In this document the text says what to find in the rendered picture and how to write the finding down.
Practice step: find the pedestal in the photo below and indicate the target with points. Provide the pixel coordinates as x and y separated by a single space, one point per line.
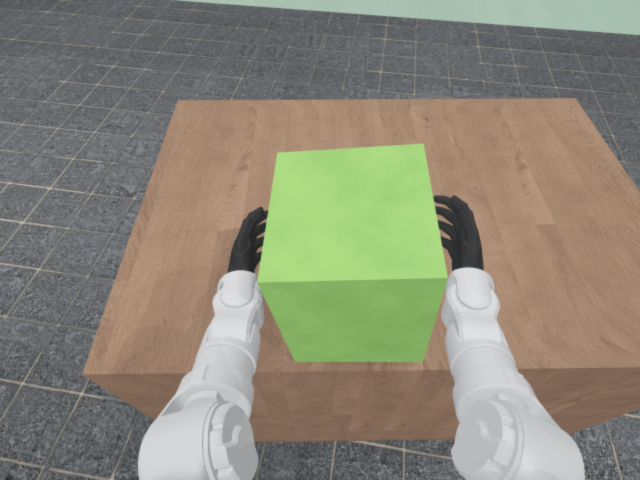
559 224

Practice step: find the robot left hand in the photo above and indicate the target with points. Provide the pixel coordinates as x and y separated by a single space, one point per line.
243 254

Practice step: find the left robot upper arm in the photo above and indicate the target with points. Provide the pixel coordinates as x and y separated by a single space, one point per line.
213 441

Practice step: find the right robot upper arm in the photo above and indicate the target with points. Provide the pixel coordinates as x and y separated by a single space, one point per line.
496 440

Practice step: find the carton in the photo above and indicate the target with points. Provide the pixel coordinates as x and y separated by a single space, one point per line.
352 265

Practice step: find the robot right hand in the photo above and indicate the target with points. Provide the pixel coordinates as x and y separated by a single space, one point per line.
464 247

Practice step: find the robot right forearm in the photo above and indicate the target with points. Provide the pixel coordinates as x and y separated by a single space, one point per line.
480 359

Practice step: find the robot left forearm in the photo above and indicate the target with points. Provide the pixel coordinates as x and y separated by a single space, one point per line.
227 358

